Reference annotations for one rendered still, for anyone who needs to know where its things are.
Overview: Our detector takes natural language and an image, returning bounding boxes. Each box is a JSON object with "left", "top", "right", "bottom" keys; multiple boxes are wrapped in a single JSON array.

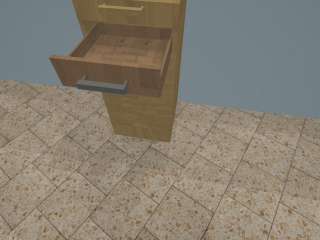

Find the drawer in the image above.
[{"left": 49, "top": 21, "right": 173, "bottom": 98}]

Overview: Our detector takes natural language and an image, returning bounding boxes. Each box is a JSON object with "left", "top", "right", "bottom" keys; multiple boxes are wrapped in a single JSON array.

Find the handle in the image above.
[
  {"left": 97, "top": 5, "right": 143, "bottom": 17},
  {"left": 76, "top": 75, "right": 129, "bottom": 95}
]

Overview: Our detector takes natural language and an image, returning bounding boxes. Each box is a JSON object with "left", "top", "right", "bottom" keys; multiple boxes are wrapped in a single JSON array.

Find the cabinet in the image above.
[{"left": 72, "top": 0, "right": 187, "bottom": 143}]

